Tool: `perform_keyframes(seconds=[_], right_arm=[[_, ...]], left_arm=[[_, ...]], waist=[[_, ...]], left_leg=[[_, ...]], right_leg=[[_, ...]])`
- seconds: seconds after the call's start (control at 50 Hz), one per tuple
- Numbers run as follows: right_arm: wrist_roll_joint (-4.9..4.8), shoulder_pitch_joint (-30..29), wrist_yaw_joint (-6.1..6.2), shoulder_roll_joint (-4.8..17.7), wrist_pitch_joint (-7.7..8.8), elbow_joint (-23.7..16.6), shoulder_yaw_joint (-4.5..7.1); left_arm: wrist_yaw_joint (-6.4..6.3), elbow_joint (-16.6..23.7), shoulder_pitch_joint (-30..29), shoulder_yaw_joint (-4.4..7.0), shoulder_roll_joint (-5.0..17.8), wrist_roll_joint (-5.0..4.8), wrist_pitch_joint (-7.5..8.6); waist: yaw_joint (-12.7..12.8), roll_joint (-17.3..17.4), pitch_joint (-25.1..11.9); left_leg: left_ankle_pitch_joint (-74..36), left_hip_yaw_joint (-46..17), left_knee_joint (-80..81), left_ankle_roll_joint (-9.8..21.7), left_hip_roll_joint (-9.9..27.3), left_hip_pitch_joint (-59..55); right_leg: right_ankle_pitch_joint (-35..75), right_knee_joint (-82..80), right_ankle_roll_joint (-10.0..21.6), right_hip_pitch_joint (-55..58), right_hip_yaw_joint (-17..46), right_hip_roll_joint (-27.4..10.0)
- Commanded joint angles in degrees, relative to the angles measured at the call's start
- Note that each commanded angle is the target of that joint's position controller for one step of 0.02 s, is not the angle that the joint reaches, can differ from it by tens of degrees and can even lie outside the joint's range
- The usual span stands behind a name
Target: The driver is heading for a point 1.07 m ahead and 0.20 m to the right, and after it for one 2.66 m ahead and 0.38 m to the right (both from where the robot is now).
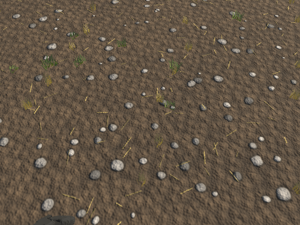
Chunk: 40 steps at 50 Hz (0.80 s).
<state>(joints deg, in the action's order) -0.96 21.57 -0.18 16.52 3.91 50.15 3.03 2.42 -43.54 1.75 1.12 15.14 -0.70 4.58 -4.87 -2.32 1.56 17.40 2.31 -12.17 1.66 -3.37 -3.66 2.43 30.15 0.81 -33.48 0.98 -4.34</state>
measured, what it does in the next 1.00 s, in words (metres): walks ahead: right foot, then left foot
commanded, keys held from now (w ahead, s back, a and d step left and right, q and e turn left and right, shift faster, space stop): w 0.76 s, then w+e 0.24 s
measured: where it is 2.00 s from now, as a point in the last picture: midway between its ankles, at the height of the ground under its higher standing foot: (161, 116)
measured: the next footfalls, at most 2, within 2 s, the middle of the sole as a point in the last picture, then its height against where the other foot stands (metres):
right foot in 0.06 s outside the picture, level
left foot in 0.60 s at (122, 214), level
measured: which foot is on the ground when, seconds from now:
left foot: down 0.00-0.06, up 0.08-0.58, down 0.60-1.00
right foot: up 0.00-0.04, down 0.06-0.62, up 0.64-1.00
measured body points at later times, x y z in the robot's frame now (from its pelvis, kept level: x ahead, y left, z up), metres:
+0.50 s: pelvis +0.28 -0.03 +0.00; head +0.31 -0.03 +0.45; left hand +0.28 +0.25 -0.12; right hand +0.49 -0.26 -0.09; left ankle +0.47 +0.12 -0.70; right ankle +0.18 -0.13 -0.74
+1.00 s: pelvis +0.57 +0.01 +0.01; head +0.59 +0.01 +0.46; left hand +0.75 +0.26 -0.10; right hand +0.58 -0.27 -0.12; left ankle +0.49 +0.11 -0.74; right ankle +0.75 -0.16 -0.69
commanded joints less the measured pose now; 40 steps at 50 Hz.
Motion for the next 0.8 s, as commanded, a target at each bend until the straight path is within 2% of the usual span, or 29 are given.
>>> perform_keyframes(seconds=[0.02,0.04,0.06,0.08,0.1,0.12,0.14,0.16,0.18,0.2,0.24,0.26,0.32,0.38,0.44,0.48,0.54,0.56,0.58,0.6,0.62,0.64,0.66,0.68,0.7,0.72,0.74,0.78,0.8], right_arm=[[-0.17,0.4,0.62,10.7,-0.60,-1.5,2.62],[-0.07,-0.8,0.71,10.8,-1.00,-1.6,2.53],[0.41,-0.6,0.90,9.1,-1.20,-2.1,1.76],[1.21,4.2,0.59,4.0,-0.40,-4.2,-0.07],[0.76,6.7,0.28,1.4,0.90,-3.2,-0.96],[-0.89,1.0,-0.11,7.6,1.83,-4.0,0.58],[-1.59,-3.5,-0.22,8.7,2.37,-5.4,0.88],[-0.88,-5.8,0.05,8.3,2.44,-5.7,0.88],[-0.15,-5.9,0.17,7.7,2.04,-5.6,1.13],[0.04,-4.5,0.14,6.7,1.43,-5.1,1.06],[0.25,-3.3,0.30,4.6,0.31,-4.7,0.70],[0.46,-4.5,0.44,4.4,-0.04,-5.1,0.63],[0.91,-10.3,0.45,3.9,0.05,-7.0,0.45],[0.69,-16.5,-0.25,2.4,0.80,-8.4,-0.20],[0.17,-21.8,-1.10,2.3,1.26,-10.0,-0.49],[0.00,-24.2,-1.80,2.8,1.56,-11.2,-0.44],[0.07,-22.9,-2.53,4.5,1.83,-11.4,0.06],[0.13,-19.8,-2.47,5.6,1.86,-10.6,0.63],[0.26,-12.8,-2.17,7.4,1.84,-8.5,1.75],[0.60,-3.2,-1.59,10.4,1.68,-5.9,3.02],[1.60,3.2,-1.23,16.3,1.32,-4.7,4.50],[0.56,4.3,-1.34,12.3,1.06,-4.2,3.44],[0.21,0.3,-1.30,9.6,1.11,-4.6,2.33],[0.45,-3.9,-1.16,8.1,1.10,-5.6,1.91],[0.84,-7.3,-1.32,6.5,1.20,-5.7,1.41],[1.39,-9.3,-1.40,5.0,1.60,-6.0,0.96],[1.56,-10.3,-1.55,4.6,1.79,-5.9,0.87],[1.32,-10.2,-1.53,5.4,2.44,-5.0,1.17],[1.40,-9.9,-1.30,6.1,2.67,-4.5,1.40]], left_arm=[[0.52,4.5,-2.2,2.03,7.2,-0.16,1.22],[0.28,2.8,3.9,3.02,8.8,-0.10,1.28],[-0.31,0.1,13.5,4.48,11.8,0.10,1.20],[-0.82,-1.1,21.8,5.88,17.8,1.35,0.96],[-0.51,-2.2,24.0,5.55,16.3,0.55,0.65],[-0.58,-1.8,21.4,4.13,11.7,-0.02,0.65],[-0.75,-1.0,16.8,3.62,10.2,0.01,0.60],[-0.77,-0.4,13.2,3.18,8.8,0.38,0.57],[-0.65,0.0,11.0,2.77,7.3,0.96,0.75],[-0.57,0.0,10.0,2.61,6.7,1.40,0.96],[-0.52,-0.7,10.1,2.83,7.1,0.97,1.65],[-0.66,-1.2,10.5,3.03,7.8,0.85,1.87],[-1.48,-2.7,12.8,3.35,9.0,0.71,1.61],[-2.05,-3.8,15.2,3.42,9.8,0.30,1.15],[-2.26,-5.8,19.1,3.64,10.6,-0.18,0.49],[-2.44,-6.9,20.5,3.78,10.7,-0.34,-0.27],[-2.90,-7.5,20.1,4.28,11.5,-0.50,-1.25],[-3.02,-7.3,19.1,4.44,12.1,-0.44,-1.52],[-3.11,-7.2,18.0,4.27,11.7,-0.31,-1.93],[-3.27,-6.4,18.4,3.39,9.9,0.34,-2.06],[-2.67,-4.9,25.1,1.39,3.6,0.71,-1.02],[-2.40,-5.9,24.1,1.29,4.1,0.36,0.30],[-1.92,-4.4,19.2,2.74,9.5,-1.36,1.36],[-1.88,-3.2,15.1,2.75,9.7,-1.98,1.85],[-2.12,-2.8,13.0,2.84,9.1,-1.21,1.82],[-2.34,-3.1,13.6,3.19,8.7,-0.53,1.27],[-2.38,-3.6,15.0,3.06,7.6,-0.26,0.56],[-2.55,-4.1,16.2,2.73,5.5,-0.18,-0.67],[-2.63,-3.6,15.0,2.69,5.3,-0.21,-1.06]], waist=[[3.2,6.9,0.6],[6.9,7.0,-3.3],[10.9,6.0,-10.2],[10.8,-4.1,-20.4],[10.3,-12.6,-25.3],[11.5,-7.6,-17.6],[10.2,-4.9,-10.3],[8.6,-1.4,-6.0],[6.8,-1.5,-3.5],[5.2,-2.6,-3.4],[4.0,-2.3,-2.8],[3.8,-1.8,-1.9],[5.2,-0.7,0.1],[7.4,-0.6,1.3],[9.4,-0.3,2.6],[9.6,-0.4,3.2],[7.4,-1.5,1.7],[5.4,-2.3,-0.4],[1.5,-1.9,-4.8],[-2.3,0.1,-12.2],[-0.7,12.2,-21.2],[-1.6,16.4,-24.5],[-1.6,12.5,-15.8],[-0.2,9.0,-9.6],[1.5,5.8,-4.7],[3.5,7.0,-3.3],[4.7,7.7,-2.9],[5.9,7.2,-2.3],[5.9,6.8,-1.4]], left_leg=[[-31.7,-7.5,-3.7,7.9,18.1,-2.0],[-41.1,-5.7,-11.2,6.8,16.2,-1.3],[-40.8,-3.4,-23.1,4.9,13.2,4.6],[-21.4,-0.6,-45.2,1.2,6.8,25.2],[16.0,-6.5,-57.0,-0.3,-0.5,39.1],[15.1,-10.1,-62.0,0.6,3.0,45.8],[9.4,-8.0,-60.8,1.3,6.1,47.5],[4.5,-6.5,-57.7,1.1,8.5,45.7],[0.9,-6.6,-54.5,0.7,10.4,42.7],[-1.2,-6.8,-53.2,0.3,11.3,39.4],[-3.0,-6.1,-50.8,-0.9,11.8,37.7],[-4.8,-5.9,-48.8,-1.5,12.0,38.9],[-13.7,-5.4,-38.7,-2.8,12.0,42.3],[-22.5,-3.4,-26.8,-2.6,10.1,39.6],[-24.4,-2.7,-20.8,-2.1,8.7,39.6],[-22.1,-3.3,-18.3,-1.0,8.2,41.1],[-15.7,-3.0,-16.2,1.2,7.0,38.2],[-13.7,-1.6,-15.9,2.2,5.4,33.2],[-14.2,0.2,-14.6,3.7,3.6,23.2],[-15.7,-3.0,-16.9,6.1,6.9,7.2],[-8.0,-27.6,-16.1,15.1,21.7,-16.7],[-1.0,-43.9,-6.9,17.7,25.6,-20.4],[3.1,-37.6,-5.2,14.8,24.1,-13.9],[0.7,-30.0,-3.9,13.0,22.0,-5.6],[-4.0,-24.3,-1.7,12.2,19.6,2.5],[-8.0,-20.6,0.0,11.3,17.8,7.7],[-10.2,-18.4,1.7,11.3,16.6,10.9],[-14.6,-14.1,4.1,12.1,16.3,13.7],[-16.3,-12.1,5.1,12.3,16.3,14.0]], right_leg=[[-6.3,-2.0,2.4,2.6,-1.2,1.7],[-6.4,-3.5,3.9,11.4,-3.1,3.7],[-4.9,-2.1,6.1,26.2,-2.0,2.4],[-7.5,-0.5,13.6,50.1,18.9,-12.3],[-18.4,-9.8,18.5,58.2,39.7,-18.4],[-24.4,-12.4,15.6,53.3,35.7,-16.5],[-21.9,-13.8,13.6,45.1,27.8,-14.7],[-16.9,-15.6,12.7,37.2,22.2,-12.4],[-12.3,-17.5,12.1,31.3,18.1,-10.4],[-9.9,-19.2,12.0,27.9,15.8,-9.2],[-5.0,-21.7,12.9,24.6,11.9,-8.4],[-2.9,-22.6,13.3,23.8,10.3,-8.2],[1.0,-23.7,12.7,25.0,6.1,-7.0],[0.3,-24.3,10.9,25.2,2.4,-5.1],[-1.1,-23.5,10.8,29.6,2.5,-6.8],[0.7,-21.6,10.5,34.4,3.1,-8.9],[8.8,-16.8,9.0,39.5,3.6,-10.9],[17.3,-13.0,8.4,39.9,3.1,-10.4],[24.9,-4.5,7.1,38.5,1.1,-8.1],[19.7,8.5,5.4,30.7,-0.9,-5.2],[-2.7,31.2,1.1,7.0,-3.6,3.3],[-35.1,41.2,0.5,-3.0,3.5,7.7],[-33.5,45.2,1.6,-8.8,6.0,4.0],[-28.4,43.5,2.2,-9.2,4.1,0.9],[-24.1,39.5,2.0,-7.7,2.9,-1.3],[-20.9,36.2,1.7,-4.1,3.4,-3.2],[-19.2,34.8,1.2,-1.1,3.3,-3.7],[-16.9,32.2,0.1,-0.2,2.8,-4.3],[-14.6,30.2,-0.5,-1.7,2.9,-4.5]])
